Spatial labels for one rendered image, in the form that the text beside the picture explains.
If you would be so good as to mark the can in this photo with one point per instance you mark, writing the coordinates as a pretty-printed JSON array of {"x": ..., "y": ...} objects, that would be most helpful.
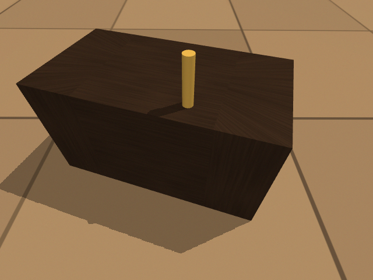
[{"x": 188, "y": 78}]

